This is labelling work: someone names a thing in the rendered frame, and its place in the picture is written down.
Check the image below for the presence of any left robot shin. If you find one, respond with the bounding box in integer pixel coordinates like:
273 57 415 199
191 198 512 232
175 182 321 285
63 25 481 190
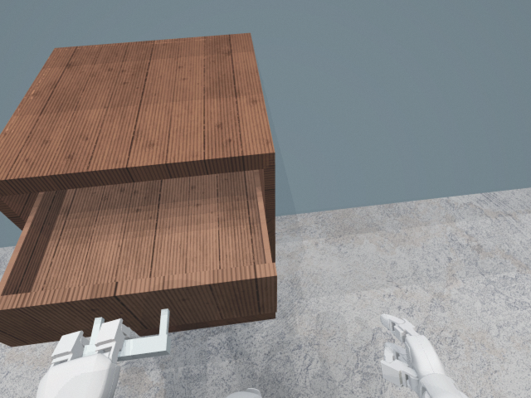
246 388 262 397

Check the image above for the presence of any cabinet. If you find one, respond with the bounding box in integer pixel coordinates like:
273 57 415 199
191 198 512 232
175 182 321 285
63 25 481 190
0 33 275 337

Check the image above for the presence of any left robot hand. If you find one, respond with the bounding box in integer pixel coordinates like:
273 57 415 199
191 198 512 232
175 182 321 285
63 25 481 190
36 318 136 398

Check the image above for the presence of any right robot hand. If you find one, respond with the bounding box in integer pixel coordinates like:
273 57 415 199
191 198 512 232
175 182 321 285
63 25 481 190
380 313 446 396

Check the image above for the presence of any right robot forearm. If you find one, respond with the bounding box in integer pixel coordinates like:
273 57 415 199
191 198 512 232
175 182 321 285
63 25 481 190
418 374 469 398

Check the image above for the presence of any handle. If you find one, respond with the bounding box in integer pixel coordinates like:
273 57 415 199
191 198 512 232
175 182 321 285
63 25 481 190
82 308 171 362

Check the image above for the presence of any drawer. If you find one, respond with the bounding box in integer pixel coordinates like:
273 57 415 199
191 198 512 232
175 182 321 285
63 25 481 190
0 170 277 347

